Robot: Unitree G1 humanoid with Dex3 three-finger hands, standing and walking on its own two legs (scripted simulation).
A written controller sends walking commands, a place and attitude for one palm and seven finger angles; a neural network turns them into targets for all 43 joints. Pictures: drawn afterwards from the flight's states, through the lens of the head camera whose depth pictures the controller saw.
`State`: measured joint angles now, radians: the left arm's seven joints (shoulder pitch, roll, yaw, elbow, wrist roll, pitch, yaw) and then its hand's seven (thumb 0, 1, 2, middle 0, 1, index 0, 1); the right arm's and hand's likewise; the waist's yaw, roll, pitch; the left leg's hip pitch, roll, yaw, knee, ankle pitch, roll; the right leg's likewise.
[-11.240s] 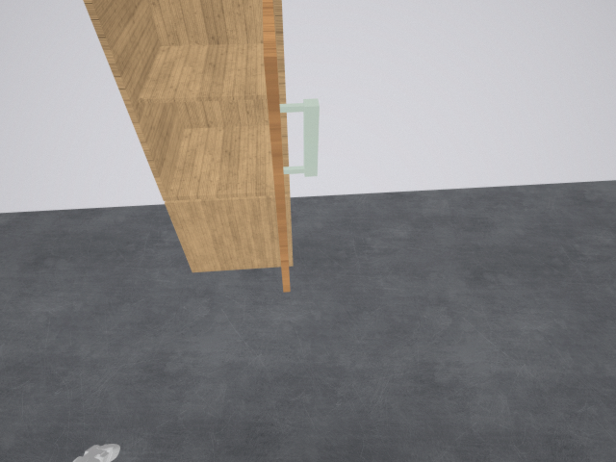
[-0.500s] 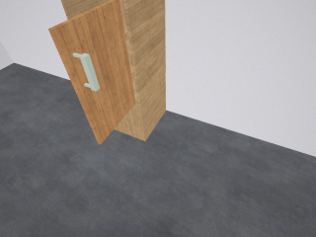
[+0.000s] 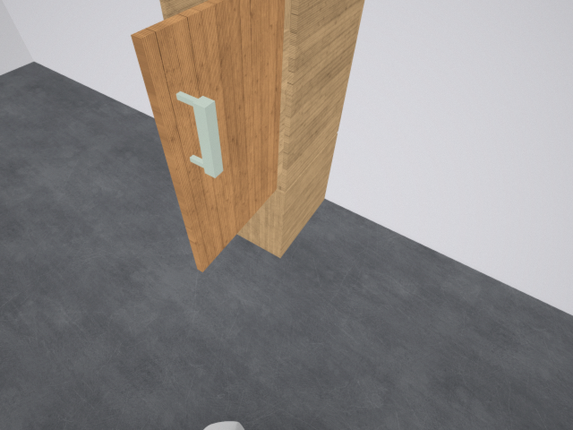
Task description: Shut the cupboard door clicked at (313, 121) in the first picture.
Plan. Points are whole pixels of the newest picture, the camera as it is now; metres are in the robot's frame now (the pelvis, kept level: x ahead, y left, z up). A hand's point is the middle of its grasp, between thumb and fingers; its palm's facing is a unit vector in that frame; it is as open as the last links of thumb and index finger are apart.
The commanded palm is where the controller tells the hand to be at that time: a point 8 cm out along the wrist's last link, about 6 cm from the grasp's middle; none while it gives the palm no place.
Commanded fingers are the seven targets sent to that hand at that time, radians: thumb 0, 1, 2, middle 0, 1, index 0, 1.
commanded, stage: come to a stop and stand still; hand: left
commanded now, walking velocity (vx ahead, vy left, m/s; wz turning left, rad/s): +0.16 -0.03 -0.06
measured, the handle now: (199, 135) +0.53 +0.22 +0.10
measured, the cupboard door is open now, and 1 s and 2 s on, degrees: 90 90 90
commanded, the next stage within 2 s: look again from close up in 1.02 s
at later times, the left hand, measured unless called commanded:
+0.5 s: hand (191, 420) +0.15 +0.16 -0.15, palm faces -0.02 -0.97 -0.24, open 7.4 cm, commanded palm none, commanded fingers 0.00 0.90 0.90 -0.20 -0.30 -0.20 -0.30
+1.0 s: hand out of the picture +0.02 +0.21 -0.16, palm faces +0.06 -0.98 -0.18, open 7.4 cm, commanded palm none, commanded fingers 0.00 0.90 0.90 -0.20 -0.30 -0.20 -0.30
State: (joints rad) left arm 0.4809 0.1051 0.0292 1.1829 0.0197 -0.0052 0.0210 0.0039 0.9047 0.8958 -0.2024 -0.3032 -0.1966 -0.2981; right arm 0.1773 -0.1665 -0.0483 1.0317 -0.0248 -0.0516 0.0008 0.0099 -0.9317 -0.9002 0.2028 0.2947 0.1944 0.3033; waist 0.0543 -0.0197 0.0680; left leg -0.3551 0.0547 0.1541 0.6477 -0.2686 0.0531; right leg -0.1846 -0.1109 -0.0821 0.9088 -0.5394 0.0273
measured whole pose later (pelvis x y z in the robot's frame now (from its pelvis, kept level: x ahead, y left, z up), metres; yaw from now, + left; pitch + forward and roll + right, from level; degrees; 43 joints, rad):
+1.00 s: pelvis +0.02 +0.02 +0.02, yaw -1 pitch -1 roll -1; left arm 0.31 0.19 0.05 1.10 0.03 0.04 0.00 0.00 0.91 0.90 -0.20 -0.30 -0.19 -0.30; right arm 0.32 -0.12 -0.02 1.08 -0.03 -0.01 -0.03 0.01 -0.92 -0.90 0.20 0.29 0.20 0.30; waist 0.01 -0.02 -0.02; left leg -0.11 0.01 0.03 0.36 -0.24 0.01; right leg -0.35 -0.03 -0.04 0.82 -0.35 0.04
